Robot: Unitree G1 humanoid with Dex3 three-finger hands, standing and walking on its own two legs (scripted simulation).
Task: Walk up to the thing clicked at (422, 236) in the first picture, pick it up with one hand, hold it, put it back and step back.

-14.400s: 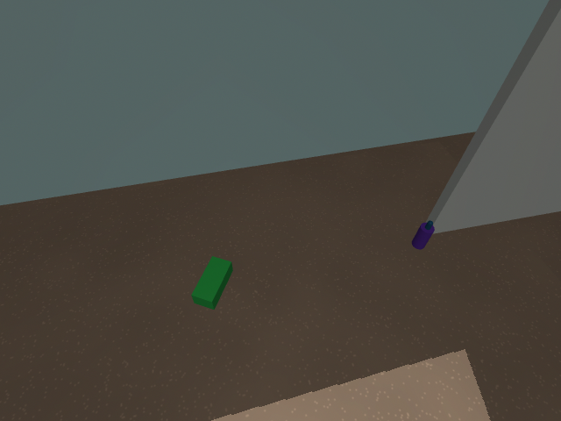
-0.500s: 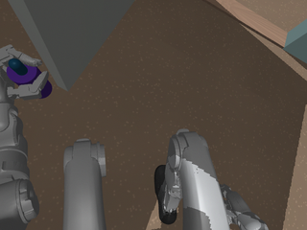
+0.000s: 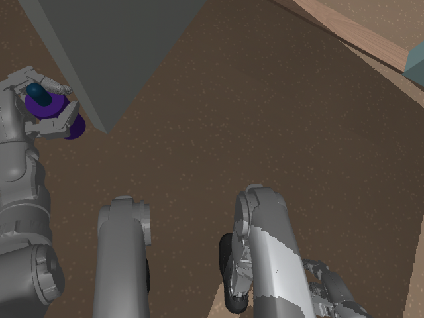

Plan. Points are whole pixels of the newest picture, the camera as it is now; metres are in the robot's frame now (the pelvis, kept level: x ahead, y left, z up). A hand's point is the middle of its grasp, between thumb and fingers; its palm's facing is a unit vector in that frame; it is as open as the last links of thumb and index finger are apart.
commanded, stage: settle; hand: left
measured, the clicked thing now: (54, 110) +0.48 +0.25 -0.06
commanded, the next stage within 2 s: lift in 0.08 s
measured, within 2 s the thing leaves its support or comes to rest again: neither
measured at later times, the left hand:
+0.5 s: hand (45, 100) +0.46 +0.24 +0.01, palm faces +0.17 -0.98 -0.05, open 5.9 cm
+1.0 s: hand out of the picture +0.43 +0.22 +0.16, palm faces +0.18 -0.98 -0.04, open 5.8 cm
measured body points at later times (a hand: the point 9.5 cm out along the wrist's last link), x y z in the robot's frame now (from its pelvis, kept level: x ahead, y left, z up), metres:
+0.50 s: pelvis +0.00 +0.00 +0.02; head +0.20 +0.05 +0.43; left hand +0.44 +0.29 +0.01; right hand +0.12 -0.27 -0.09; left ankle +0.08 +0.13 -0.34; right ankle +0.11 -0.13 -0.34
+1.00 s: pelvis +0.02 +0.00 +0.14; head +0.18 +0.03 +0.56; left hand +0.41 +0.27 +0.17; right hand +0.19 -0.26 +0.02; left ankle +0.08 +0.13 -0.34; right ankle +0.11 -0.13 -0.34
